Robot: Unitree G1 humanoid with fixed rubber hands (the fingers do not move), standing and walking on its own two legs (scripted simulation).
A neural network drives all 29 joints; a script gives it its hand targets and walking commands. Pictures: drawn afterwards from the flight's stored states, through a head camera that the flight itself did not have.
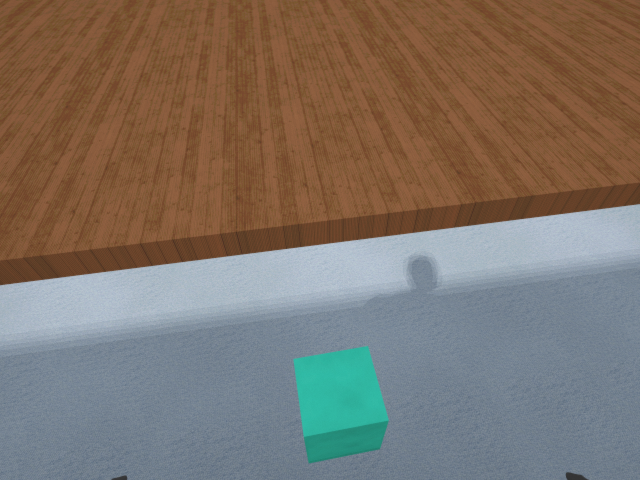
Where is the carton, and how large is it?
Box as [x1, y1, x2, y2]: [293, 346, 388, 462]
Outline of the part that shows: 367,346 293,359 303,434 309,462 378,449 380,447 388,419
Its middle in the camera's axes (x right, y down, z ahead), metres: +0.05 +0.48 +1.10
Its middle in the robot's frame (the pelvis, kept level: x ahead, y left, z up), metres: +0.45 -0.01 -0.66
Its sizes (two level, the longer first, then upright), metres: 0.210 0.200 0.250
